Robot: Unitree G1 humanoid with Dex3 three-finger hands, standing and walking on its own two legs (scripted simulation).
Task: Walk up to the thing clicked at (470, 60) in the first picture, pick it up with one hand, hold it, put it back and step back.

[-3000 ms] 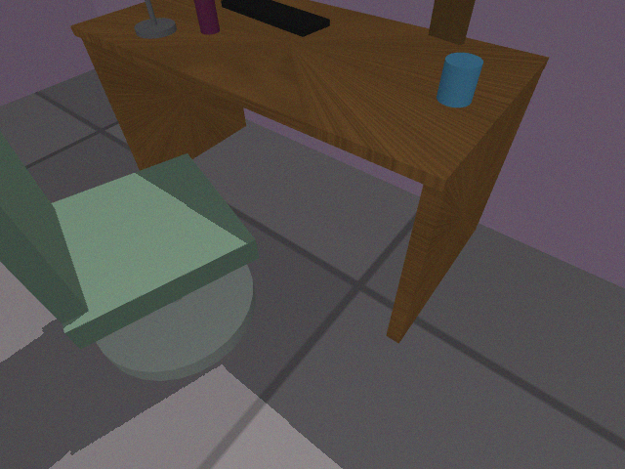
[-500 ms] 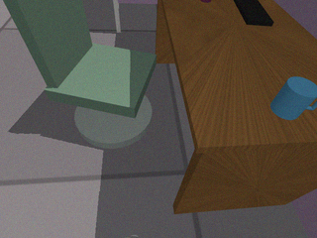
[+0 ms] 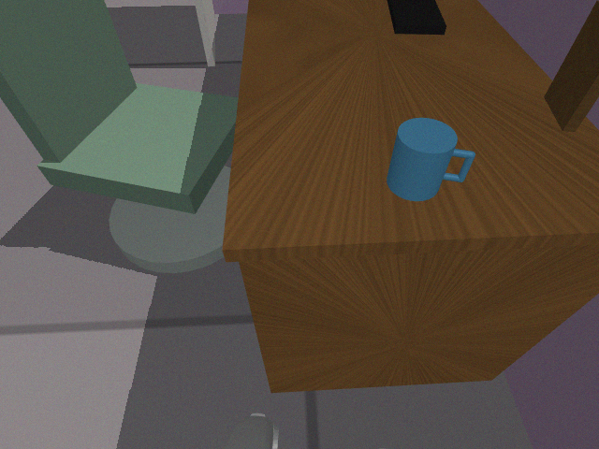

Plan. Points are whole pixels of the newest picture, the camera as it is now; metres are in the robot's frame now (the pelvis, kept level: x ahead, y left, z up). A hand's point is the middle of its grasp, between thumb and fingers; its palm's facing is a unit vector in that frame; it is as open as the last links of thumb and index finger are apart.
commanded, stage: walk up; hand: right
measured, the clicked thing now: (430, 161) +0.54 -0.18 +0.07
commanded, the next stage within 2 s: stand in 1.68 s
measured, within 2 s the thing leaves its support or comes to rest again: neither
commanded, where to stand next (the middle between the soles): +0.10 +0.02 m, yaw +3 degrees
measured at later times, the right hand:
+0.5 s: hand out of the picture +0.16 -0.23 -0.12, palm faces -0.14 +0.93 -0.34, open 7.4 cm
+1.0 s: hand out of the picture +0.12 -0.24 -0.10, palm faces -0.06 +0.93 -0.35, open 7.4 cm
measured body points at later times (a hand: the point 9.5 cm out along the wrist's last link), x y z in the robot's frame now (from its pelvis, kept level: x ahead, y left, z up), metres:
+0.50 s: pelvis +0.00 +0.00 +0.02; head +0.02 +0.00 +0.47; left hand -0.01 +0.35 -0.09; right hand +0.17 -0.28 -0.09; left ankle +0.02 +0.14 -0.69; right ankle +0.02 -0.13 -0.69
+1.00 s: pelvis +0.02 +0.01 +0.05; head +0.04 +0.02 +0.50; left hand +0.10 +0.33 -0.08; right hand +0.12 -0.29 -0.08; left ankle +0.02 +0.14 -0.69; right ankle +0.02 -0.13 -0.69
